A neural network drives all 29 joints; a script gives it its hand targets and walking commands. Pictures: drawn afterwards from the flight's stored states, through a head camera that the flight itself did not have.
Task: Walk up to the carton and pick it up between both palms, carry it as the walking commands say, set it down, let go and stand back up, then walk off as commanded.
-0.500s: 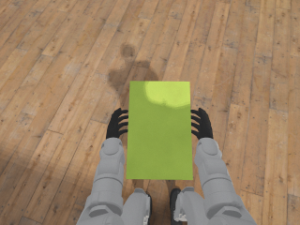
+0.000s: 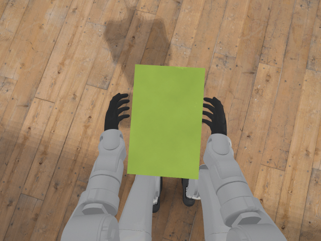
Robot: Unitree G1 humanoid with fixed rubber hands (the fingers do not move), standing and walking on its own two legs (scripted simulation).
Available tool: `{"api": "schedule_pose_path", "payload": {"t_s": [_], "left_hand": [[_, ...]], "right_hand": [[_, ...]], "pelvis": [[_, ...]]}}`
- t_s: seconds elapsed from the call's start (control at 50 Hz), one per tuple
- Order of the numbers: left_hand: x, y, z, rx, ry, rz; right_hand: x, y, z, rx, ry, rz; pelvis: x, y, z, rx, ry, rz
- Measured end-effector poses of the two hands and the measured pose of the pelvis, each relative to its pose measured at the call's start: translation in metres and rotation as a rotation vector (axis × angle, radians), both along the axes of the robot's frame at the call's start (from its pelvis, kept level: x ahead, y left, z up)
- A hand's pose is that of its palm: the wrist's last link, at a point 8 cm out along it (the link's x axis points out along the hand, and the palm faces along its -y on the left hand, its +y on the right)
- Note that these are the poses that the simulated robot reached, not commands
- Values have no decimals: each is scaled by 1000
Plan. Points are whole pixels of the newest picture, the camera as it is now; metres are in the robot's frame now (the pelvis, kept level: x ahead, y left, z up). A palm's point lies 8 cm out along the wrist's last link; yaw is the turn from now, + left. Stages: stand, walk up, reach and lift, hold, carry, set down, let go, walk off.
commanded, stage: set down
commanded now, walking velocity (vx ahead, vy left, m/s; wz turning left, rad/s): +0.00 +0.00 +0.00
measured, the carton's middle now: (167, 122) +0.39 +0.03 -0.21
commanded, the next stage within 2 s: none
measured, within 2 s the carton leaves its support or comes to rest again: neither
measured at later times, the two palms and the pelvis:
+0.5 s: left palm (121, 115) +0.41 +0.16 -0.21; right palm (208, 118) +0.40 -0.09 -0.21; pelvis -0.01 +0.01 -0.06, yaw +0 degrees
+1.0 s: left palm (127, 108) +0.45 +0.16 -0.28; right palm (202, 114) +0.43 -0.09 -0.29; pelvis -0.02 +0.01 -0.13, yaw +0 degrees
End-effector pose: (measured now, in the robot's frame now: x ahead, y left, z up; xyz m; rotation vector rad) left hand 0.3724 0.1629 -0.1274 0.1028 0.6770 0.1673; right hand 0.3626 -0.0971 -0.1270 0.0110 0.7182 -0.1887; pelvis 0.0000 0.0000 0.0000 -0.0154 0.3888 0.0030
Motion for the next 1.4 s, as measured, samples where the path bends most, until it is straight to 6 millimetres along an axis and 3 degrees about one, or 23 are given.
{"api": "schedule_pose_path", "payload": {"t_s": [0.32,0.74,0.88,1.26,1.4], "left_hand": [[32,2,-49,-31,-37,2],[58,0,-112,-34,-13,-46],[66,0,-140,-38,-10,-58],[97,-1,-188,-33,-10,-90],[108,-3,-215,-39,20,-86]], "right_hand": [[34,4,-47,-38,-41,42],[54,5,-115,-44,-9,44],[63,6,-142,-57,-4,57],[87,8,-197,-45,-2,46],[94,7,-227,-31,29,35]], "pelvis": [[-5,10,-43,-22,141,14],[-9,7,-90,-22,243,16],[-12,9,-111,-27,258,17],[-25,7,-164,-30,247,24],[-27,6,-189,-31,247,27]]}}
